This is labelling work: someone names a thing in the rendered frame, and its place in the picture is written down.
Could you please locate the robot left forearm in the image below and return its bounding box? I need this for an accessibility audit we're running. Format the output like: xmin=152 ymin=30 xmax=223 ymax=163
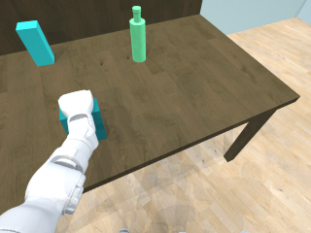
xmin=24 ymin=111 xmax=99 ymax=202

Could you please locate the sponge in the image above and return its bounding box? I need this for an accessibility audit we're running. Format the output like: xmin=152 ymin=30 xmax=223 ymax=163
xmin=59 ymin=98 xmax=107 ymax=141

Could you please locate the left robot hand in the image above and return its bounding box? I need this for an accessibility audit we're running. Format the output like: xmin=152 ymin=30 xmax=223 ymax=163
xmin=58 ymin=90 xmax=94 ymax=118

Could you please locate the left robot upper arm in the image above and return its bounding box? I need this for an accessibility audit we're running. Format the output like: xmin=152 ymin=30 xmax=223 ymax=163
xmin=0 ymin=162 xmax=86 ymax=233

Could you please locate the table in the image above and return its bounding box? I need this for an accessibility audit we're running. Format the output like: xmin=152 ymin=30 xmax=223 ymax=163
xmin=0 ymin=0 xmax=300 ymax=216

